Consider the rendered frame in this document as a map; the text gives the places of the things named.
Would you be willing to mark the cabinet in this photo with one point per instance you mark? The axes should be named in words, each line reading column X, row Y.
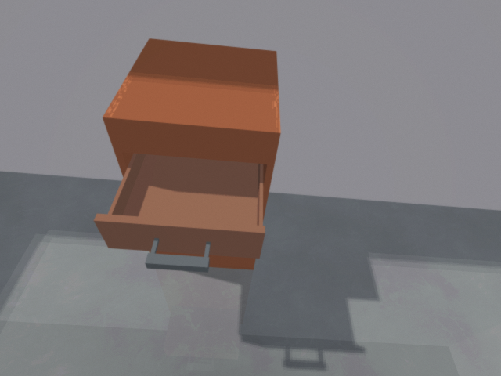
column 215, row 102

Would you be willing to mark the drawer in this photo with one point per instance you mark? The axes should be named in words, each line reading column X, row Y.
column 186, row 202

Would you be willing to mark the handle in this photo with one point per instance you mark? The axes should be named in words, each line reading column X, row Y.
column 178, row 262

